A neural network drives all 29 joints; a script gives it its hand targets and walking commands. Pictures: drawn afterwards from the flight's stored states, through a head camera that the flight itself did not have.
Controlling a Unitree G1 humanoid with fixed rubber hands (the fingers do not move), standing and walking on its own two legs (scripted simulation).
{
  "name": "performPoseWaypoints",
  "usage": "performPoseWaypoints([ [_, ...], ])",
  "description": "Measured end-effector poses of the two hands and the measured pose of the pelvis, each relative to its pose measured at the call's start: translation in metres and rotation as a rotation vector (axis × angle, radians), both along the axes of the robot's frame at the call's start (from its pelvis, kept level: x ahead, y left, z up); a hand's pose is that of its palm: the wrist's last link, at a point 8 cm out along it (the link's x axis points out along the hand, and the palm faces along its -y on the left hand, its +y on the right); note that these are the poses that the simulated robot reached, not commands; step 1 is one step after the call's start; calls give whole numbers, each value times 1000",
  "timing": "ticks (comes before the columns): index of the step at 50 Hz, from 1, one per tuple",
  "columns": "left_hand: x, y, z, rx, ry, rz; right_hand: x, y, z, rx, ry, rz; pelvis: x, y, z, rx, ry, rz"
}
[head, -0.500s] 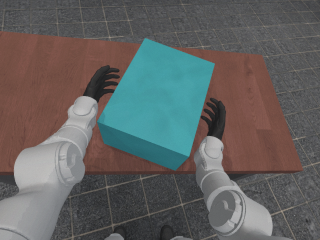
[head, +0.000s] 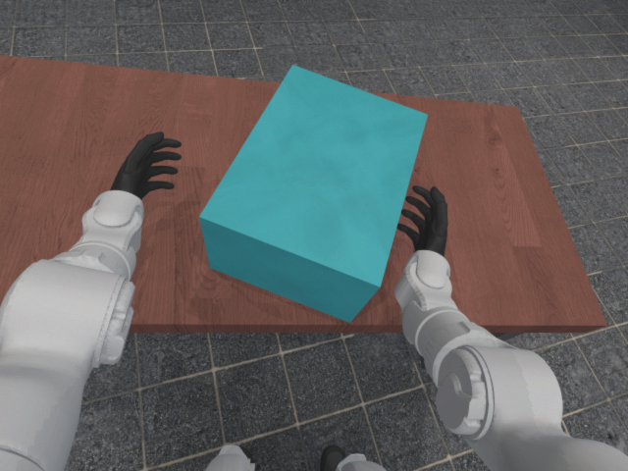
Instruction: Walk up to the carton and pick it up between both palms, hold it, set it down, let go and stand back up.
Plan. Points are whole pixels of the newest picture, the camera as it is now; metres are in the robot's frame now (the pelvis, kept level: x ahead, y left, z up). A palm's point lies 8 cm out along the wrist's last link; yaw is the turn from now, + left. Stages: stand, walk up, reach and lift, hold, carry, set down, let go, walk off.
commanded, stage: set down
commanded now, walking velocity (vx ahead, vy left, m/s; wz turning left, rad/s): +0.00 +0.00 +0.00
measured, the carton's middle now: (320, 190) +0.51 -0.02 -0.04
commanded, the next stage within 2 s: none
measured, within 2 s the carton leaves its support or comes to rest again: neither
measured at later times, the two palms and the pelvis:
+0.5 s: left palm (126, 237) +0.39 +0.23 +0.00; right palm (438, 307) +0.32 -0.17 -0.02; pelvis -0.03 +0.00 -0.01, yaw +0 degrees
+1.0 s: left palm (104, 268) +0.35 +0.25 -0.02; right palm (442, 342) +0.28 -0.18 -0.03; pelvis -0.03 +0.00 -0.01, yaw +0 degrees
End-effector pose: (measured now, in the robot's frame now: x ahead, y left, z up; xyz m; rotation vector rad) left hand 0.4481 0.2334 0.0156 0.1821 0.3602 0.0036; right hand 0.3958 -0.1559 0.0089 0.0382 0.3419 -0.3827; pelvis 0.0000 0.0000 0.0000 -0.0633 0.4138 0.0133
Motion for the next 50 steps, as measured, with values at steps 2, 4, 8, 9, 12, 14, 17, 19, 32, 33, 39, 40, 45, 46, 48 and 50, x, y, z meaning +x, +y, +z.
performPoseWaypoints([
  [2,-4,5,1,10,1,-2,-4,1,0,-4,0,8,-2,0,-1,-1,-4,0],
  [4,-8,7,0,17,9,-5,-7,2,-2,-3,7,14,-5,0,-2,-1,-8,0],
  [8,-15,3,-2,14,8,-26,-17,2,-6,-7,21,27,-10,0,-4,-1,-15,1],
  [9,-17,2,-3,13,8,-31,-19,1,-7,-6,23,26,-11,0,-4,-1,-17,1],
  [12,-24,-4,-5,6,2,-50,-28,-1,-11,-3,27,21,-14,0,-5,-1,-25,1],
  [14,-29,-7,-6,-5,-9,-58,-37,-3,-15,-3,29,16,-16,1,-5,-2,-29,1],
  [17,-38,-9,-10,-13,-6,-67,-51,-6,-22,-4,49,6,-19,1,-6,-3,-37,2],
  [19,-44,-9,-12,-13,-8,-74,-60,-9,-26,-3,59,-5,-21,1,-7,-3,-44,2],
  [32,-69,12,-17,-19,-40,-51,-74,-8,-16,-33,11,-3,-32,4,-14,-7,-84,5],
  [33,-69,13,-18,-19,-41,-52,-75,-6,-16,-37,16,3,-32,4,-14,-7,-85,5],
  [39,-76,18,-28,-25,-36,-60,-79,-5,-23,-30,25,-3,-30,4,-14,-7,-81,5],
  [40,-77,18,-30,-32,-32,-60,-81,-6,-25,-30,27,-5,-29,4,-14,-7,-80,5],
  [45,-86,18,-37,-75,-34,-60,-97,-12,-36,-23,11,-37,-26,4,-13,-7,-76,4],
  [46,-87,19,-37,-75,-31,-61,-101,-14,-38,-19,16,-48,-26,4,-13,-7,-76,4],
  [48,-91,20,-37,-78,-36,-64,-110,-17,-42,-8,9,-69,-26,4,-13,-7,-76,4],
  [50,-94,21,-35,-75,-43,-75,-117,-20,-43,0,-6,-86,-26,4,-13,-7,-77,4],
])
